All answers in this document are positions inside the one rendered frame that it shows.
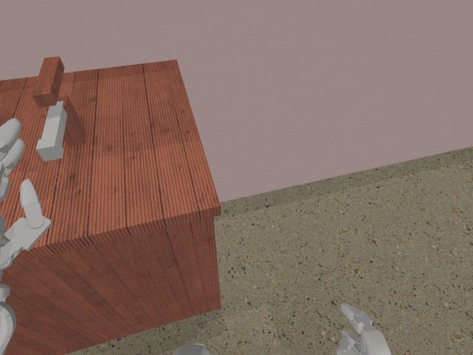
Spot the robot left forearm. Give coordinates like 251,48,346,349
0,283,16,355

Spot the left robot hand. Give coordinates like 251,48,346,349
0,118,51,282

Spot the tap lever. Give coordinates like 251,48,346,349
36,101,67,161

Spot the counter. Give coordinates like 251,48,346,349
0,56,222,355

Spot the right robot hand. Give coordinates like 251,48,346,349
336,303,392,355

